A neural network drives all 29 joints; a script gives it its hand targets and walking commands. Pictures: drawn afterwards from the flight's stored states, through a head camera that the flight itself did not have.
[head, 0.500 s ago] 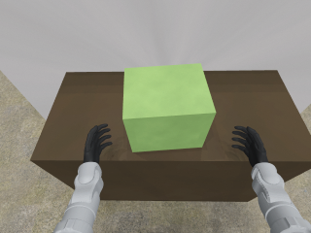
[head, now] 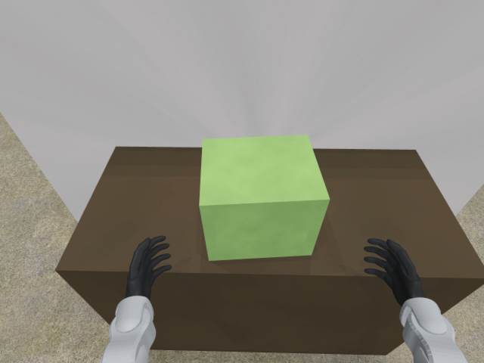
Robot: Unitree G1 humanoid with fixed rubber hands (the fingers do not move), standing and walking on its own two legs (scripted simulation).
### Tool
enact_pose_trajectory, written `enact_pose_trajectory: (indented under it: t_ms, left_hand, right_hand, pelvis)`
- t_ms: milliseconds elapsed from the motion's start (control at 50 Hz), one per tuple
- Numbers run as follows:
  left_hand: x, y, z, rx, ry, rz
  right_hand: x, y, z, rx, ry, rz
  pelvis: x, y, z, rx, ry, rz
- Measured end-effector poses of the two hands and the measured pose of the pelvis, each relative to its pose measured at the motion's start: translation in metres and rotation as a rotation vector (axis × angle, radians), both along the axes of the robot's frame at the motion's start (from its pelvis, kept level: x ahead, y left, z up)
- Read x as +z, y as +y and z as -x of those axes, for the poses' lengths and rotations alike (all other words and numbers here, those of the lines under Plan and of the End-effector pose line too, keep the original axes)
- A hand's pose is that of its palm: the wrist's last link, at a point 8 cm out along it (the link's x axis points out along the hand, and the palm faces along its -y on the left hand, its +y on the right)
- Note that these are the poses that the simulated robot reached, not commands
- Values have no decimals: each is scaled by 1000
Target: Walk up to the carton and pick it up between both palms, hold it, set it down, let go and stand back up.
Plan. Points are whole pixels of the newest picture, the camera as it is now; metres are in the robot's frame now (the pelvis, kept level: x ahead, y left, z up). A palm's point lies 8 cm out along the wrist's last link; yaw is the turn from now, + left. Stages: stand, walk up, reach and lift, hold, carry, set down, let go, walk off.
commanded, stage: set down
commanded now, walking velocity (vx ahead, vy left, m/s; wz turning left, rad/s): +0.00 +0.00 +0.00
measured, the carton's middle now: (258, 198) +0.48 -0.01 -0.03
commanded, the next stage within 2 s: let go in 1.32 s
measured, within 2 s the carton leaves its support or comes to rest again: neither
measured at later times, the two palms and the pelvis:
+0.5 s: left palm (128, 328) +0.21 +0.20 -0.01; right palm (419, 348) +0.18 -0.25 -0.02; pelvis -0.01 +0.00 +0.00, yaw +0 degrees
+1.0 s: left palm (132, 331) +0.21 +0.20 -0.03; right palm (402, 341) +0.19 -0.23 -0.03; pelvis +0.01 +0.00 +0.00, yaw +0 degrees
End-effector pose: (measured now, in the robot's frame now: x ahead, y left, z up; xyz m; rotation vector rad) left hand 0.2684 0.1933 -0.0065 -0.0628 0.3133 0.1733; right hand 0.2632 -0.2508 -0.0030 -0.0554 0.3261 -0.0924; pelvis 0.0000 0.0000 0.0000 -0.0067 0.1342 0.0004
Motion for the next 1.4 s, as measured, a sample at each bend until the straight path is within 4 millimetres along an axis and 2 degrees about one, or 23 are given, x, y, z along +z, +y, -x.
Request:
enact_pose_trajectory:
  t_ms: [240,400,480,620,760,940,1180,1400]
  left_hand:
    - [-12,11,52,55,54,-4]
    - [-9,7,63,46,61,-3]
    - [-5,6,62,45,55,-3]
    - [-22,7,71,31,167,14]
    - [-11,6,60,29,124,13]
    - [-29,6,61,19,226,24]
    - [-33,6,61,-9,256,3]
    - [-48,6,70,-39,343,-18]
  right_hand:
    - [-18,-5,60,-34,64,-10]
    - [-23,1,85,-40,82,-37]
    - [-17,4,85,-27,64,-43]
    - [-21,11,85,-15,115,-37]
    - [-23,17,81,-2,132,-35]
    - [-28,21,74,6,158,-25]
    - [-32,21,69,9,175,-6]
    - [-36,21,69,14,204,28]
  pelvis:
    - [1,1,1,1,-79,1]
    - [1,0,5,1,-106,0]
    - [1,0,7,1,-116,0]
    - [1,3,6,3,-116,0]
    - [1,4,2,3,-111,0]
    - [2,4,-6,4,-108,1]
    - [2,5,-17,4,-111,2]
    - [2,6,-19,4,-125,3]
